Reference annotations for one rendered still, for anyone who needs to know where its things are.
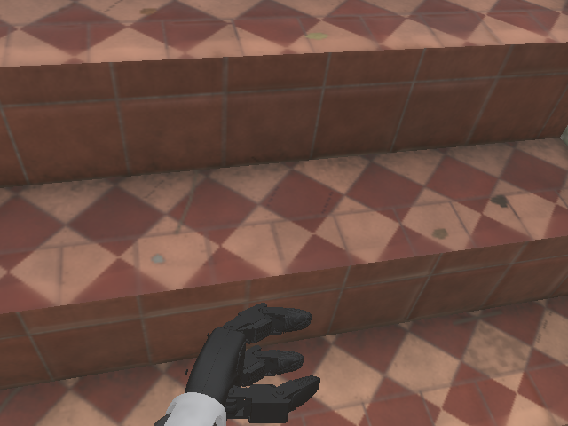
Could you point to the left robot forearm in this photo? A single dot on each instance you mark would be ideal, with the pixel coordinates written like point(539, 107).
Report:
point(194, 409)

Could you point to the left robot hand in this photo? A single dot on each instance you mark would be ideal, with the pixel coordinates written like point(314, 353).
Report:
point(224, 365)

